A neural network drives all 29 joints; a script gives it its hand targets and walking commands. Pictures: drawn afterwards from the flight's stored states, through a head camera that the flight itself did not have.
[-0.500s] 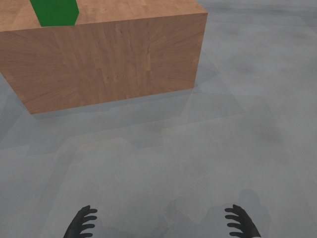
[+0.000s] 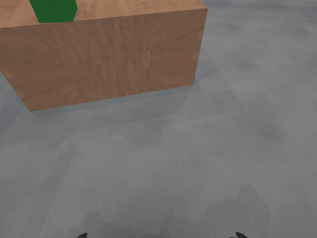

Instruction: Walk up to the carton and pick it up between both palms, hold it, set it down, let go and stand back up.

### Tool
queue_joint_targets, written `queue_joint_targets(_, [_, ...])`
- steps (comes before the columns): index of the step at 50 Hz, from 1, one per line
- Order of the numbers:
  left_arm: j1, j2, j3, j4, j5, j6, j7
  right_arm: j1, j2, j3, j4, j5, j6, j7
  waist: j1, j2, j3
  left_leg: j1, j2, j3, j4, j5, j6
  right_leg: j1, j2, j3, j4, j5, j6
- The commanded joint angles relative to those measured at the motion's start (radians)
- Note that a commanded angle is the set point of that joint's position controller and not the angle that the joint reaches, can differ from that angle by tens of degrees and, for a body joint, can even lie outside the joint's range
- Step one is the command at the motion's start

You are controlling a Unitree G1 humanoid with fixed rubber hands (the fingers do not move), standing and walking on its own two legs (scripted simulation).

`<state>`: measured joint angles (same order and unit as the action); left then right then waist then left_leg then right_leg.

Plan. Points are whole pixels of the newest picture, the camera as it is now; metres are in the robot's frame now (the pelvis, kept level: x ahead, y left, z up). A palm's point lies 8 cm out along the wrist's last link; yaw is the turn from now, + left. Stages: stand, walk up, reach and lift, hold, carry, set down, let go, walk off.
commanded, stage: stand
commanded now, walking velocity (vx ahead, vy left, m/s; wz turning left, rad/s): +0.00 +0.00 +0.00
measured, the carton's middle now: out of the picture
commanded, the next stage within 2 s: walk up in 1.54 s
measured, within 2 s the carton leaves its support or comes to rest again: neither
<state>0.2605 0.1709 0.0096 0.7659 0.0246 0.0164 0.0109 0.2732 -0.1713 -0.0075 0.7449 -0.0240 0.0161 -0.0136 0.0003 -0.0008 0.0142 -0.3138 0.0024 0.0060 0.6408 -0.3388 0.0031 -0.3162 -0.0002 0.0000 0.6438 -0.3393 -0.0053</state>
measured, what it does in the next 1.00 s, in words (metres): stands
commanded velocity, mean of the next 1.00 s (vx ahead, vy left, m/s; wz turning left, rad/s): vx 0.00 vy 0.00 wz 0.00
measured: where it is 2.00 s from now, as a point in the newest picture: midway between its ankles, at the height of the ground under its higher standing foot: outside the picture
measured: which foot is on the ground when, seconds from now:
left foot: down 0.00-1.00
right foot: down 0.00-1.00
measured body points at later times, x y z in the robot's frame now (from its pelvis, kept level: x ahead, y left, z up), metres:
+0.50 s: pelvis +0.00 +0.00 +0.01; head +0.02 +0.00 +0.46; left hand +0.05 +0.23 -0.14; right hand +0.05 -0.23 -0.14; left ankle +0.00 +0.12 -0.72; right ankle +0.00 -0.12 -0.72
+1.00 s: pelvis +0.00 +0.00 +0.02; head +0.01 +0.00 +0.47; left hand -0.01 +0.20 -0.15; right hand -0.01 -0.20 -0.15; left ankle +0.00 +0.12 -0.72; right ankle +0.00 -0.12 -0.72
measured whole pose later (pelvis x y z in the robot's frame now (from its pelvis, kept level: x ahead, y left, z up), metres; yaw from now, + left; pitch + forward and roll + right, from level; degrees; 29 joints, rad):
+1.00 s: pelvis +0.00 +0.00 +0.02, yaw +0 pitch -2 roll +0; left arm 0.30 0.10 0.02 1.13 0.01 0.00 0.04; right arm 0.31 -0.10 -0.02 1.12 -0.01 0.00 -0.04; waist 0.00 0.00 0.04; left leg -0.18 0.00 0.01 0.46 -0.25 0.00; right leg -0.18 0.00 0.00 0.46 -0.25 0.00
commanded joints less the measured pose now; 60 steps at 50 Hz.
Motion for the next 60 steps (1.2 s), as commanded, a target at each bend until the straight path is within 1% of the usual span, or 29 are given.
queue_joint_targets(1, [0.001,0.094,0.028,-0.067,0.000,-0.026,0.008,0.005,-0.093,-0.029,-0.064,0.000,-0.027,-0.007,0.000,0.000,-0.046,0.011,0.044,-0.065,-0.122,0.155,0.044,0.018,-0.048,0.066,-0.127,0.154,-0.042])
queue_joint_targets(13, [0.022,0.091,0.038,0.027,-0.004,-0.032,0.013,0.030,-0.090,-0.039,0.026,0.004,-0.034,-0.013,0.000,0.001,-0.027,0.035,0.052,-0.073,-0.166,0.166,0.046,0.042,-0.055,0.073,-0.170,0.166,-0.043])
queue_joint_targets(27, [0.058,0.068,0.043,0.191,-0.010,-0.035,0.024,0.069,-0.065,-0.045,0.189,0.008,-0.036,-0.023,0.000,0.002,0.013,0.084,0.064,-0.074,-0.224,0.206,0.042,0.091,-0.065,0.075,-0.226,0.209,-0.039])
queue_joint_targets(38, [0.080,0.037,0.035,0.295,-0.010,-0.031,0.030,0.088,-0.034,-0.037,0.300,0.009,-0.033,-0.029,0.000,0.002,0.046,0.106,0.068,-0.071,-0.254,0.211,0.035,0.112,-0.068,0.072,-0.257,0.214,-0.034])
queue_joint_targets(48, [0.097,0.013,0.025,0.350,-0.010,-0.028,0.035,0.101,-0.010,-0.027,0.362,0.009,-0.029,-0.032,0.000,0.002,0.069,0.106,0.069,-0.069,-0.270,0.193,0.030,0.111,-0.068,0.071,-0.274,0.195,-0.029])
queue_joint_targets(60, [0.115,-0.006,0.017,0.377,-0.010,-0.026,0.037,0.113,0.009,-0.019,0.396,0.009,-0.025,-0.034,0.000,0.002,0.083,0.096,0.068,-0.069,-0.280,0.160,0.027,0.098,-0.068,0.073,-0.287,0.160,-0.027])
